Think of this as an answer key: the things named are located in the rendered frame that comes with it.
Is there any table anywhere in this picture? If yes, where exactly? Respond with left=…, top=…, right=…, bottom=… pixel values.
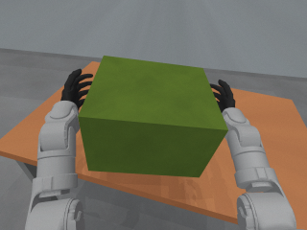
left=0, top=61, right=307, bottom=230

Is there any robot left upper arm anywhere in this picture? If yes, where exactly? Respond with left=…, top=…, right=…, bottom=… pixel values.
left=26, top=197, right=85, bottom=230

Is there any left robot forearm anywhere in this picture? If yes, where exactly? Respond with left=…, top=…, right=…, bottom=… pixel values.
left=25, top=101, right=80, bottom=230

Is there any left robot hand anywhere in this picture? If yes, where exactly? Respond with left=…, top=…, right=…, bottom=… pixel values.
left=60, top=68, right=93, bottom=110

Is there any right robot hand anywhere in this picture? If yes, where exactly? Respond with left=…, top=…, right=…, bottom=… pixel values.
left=210, top=80, right=236, bottom=113

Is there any right robot forearm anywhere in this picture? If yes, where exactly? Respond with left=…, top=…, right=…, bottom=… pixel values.
left=222, top=107, right=296, bottom=229

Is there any carton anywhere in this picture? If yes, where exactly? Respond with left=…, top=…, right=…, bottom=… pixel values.
left=78, top=56, right=228, bottom=178

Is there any robot right upper arm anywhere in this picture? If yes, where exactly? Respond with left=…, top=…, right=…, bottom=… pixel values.
left=236, top=192, right=305, bottom=230

